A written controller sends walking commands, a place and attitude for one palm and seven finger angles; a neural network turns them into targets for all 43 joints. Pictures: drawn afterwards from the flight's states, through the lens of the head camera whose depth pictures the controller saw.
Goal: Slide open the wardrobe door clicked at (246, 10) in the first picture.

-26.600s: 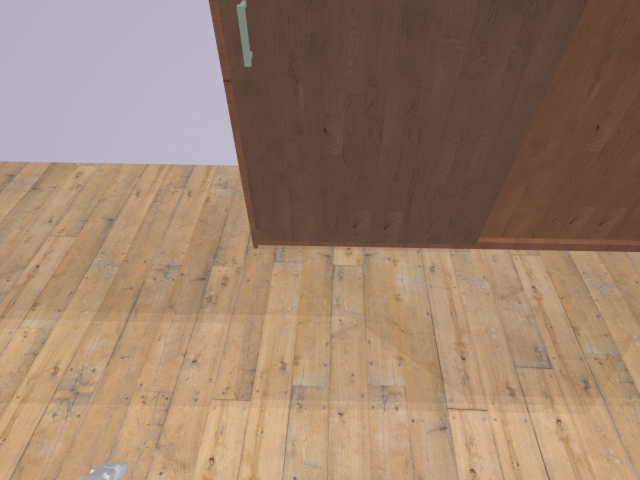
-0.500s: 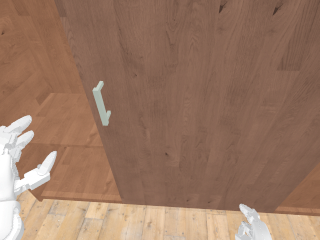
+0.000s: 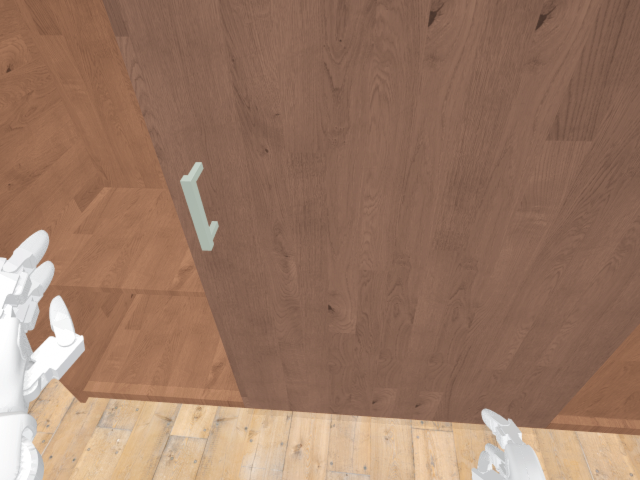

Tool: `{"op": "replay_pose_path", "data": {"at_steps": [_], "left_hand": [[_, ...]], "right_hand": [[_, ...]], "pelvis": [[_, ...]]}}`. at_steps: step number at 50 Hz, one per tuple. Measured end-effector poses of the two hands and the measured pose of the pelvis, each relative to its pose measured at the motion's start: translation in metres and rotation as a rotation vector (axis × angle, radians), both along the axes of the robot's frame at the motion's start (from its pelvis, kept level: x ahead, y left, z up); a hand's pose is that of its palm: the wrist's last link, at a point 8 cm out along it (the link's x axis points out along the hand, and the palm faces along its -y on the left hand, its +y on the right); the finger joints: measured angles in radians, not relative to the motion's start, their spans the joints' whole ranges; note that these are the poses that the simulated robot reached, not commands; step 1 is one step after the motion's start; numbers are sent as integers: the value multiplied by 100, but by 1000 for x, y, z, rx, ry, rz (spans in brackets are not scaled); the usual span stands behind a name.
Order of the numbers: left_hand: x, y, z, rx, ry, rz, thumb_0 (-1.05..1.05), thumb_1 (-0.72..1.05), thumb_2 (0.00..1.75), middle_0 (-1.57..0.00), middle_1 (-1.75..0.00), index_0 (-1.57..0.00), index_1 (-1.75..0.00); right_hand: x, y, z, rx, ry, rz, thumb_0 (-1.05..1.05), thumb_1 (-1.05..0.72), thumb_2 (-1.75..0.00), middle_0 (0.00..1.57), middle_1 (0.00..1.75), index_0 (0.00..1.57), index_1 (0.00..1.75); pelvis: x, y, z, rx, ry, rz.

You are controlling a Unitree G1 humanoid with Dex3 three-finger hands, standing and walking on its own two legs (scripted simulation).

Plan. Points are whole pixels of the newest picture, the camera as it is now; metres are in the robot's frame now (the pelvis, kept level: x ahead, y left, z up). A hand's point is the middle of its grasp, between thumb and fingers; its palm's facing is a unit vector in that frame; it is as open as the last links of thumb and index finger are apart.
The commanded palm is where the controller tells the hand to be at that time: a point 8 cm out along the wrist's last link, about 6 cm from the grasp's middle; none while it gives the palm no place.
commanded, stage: step back with the hand held close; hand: left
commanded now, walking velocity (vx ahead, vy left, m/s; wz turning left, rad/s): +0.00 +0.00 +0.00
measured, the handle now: (202, 207) +0.48 +0.27 +0.09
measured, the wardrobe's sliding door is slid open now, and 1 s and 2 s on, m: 0.55 0.55 0.55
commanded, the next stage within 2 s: stop stepping back and stand still in 1.32 s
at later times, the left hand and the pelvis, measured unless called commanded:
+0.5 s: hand (29, 361) +0.16 +0.30 +0.15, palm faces +0.45 -0.77 -0.45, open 7.4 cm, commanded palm +0.11 +0.33 +0.17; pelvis -0.04 +0.04 -0.01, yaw -1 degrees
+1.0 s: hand out of the picture +0.07 +0.32 +0.16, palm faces +0.54 -0.72 -0.44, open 7.4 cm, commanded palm +0.01 +0.35 +0.17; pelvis -0.11 +0.04 -0.03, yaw +4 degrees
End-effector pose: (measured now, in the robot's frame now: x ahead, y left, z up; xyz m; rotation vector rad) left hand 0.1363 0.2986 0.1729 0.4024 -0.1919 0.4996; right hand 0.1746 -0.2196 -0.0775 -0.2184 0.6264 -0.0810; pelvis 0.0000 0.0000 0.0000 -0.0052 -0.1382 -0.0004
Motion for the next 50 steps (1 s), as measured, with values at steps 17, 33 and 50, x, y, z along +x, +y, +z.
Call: {"op": "replay_pose_path", "data": {"at_steps": [17, 33, 50], "left_hand": [[3, 11, -6, 87, 70, -75, 2, 89, 90, -21, -30, -21, -30], [-53, 46, -4, 147, -19, 2, 2, 89, 90, -21, -30, -21, -30], [-110, 51, 1, 214, -104, 4, 2, 89, 90, -21, -30, -22, -30]], "right_hand": [[-23, -1, -3, -28, 52, -88, 1, -91, -90, 20, 30, 20, 30], [-72, 31, -13, -34, 67, -50, 1, -91, -90, 20, 30, 20, 30], [-113, 33, -13, -72, 40, -7, 1, -91, -90, 20, 30, 20, 30]], "pelvis": [[-14, 19, -8, -11, 111, -7], [-63, 40, -17, -19, 114, 17], [-112, 38, -26, -26, 92, 68]]}}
